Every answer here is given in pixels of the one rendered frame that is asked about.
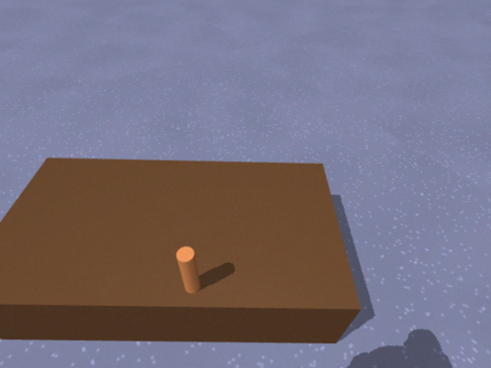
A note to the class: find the can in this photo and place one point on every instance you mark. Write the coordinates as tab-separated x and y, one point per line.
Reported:
188	269

